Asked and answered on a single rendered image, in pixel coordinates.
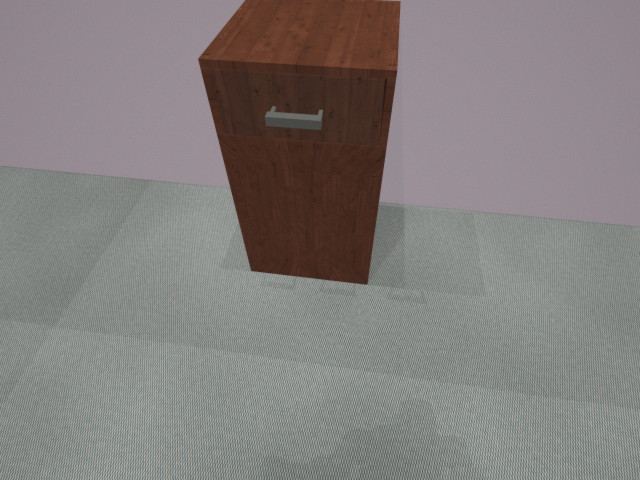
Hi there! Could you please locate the cabinet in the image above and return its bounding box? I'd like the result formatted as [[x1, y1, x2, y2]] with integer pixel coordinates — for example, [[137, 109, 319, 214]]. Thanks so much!
[[198, 0, 401, 285]]

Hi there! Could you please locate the handle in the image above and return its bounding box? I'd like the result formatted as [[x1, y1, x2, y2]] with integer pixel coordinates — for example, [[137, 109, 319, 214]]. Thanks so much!
[[265, 106, 323, 130]]

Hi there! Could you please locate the drawer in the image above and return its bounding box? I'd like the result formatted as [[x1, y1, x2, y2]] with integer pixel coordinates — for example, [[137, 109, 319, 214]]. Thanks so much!
[[211, 68, 385, 146]]

